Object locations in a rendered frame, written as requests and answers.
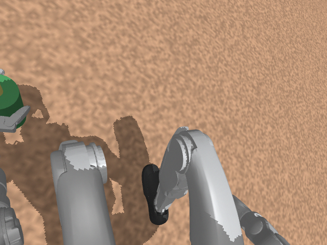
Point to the bottle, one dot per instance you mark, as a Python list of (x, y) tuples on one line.
[(10, 98)]

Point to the left robot arm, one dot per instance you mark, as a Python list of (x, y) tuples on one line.
[(10, 228)]

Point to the left robot hand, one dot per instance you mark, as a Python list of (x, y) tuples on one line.
[(8, 124)]

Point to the right robot hand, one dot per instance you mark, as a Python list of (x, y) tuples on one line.
[(241, 207)]

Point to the right robot arm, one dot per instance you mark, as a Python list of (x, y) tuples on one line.
[(259, 231)]

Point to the right robot foot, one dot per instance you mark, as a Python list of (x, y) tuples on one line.
[(150, 181)]

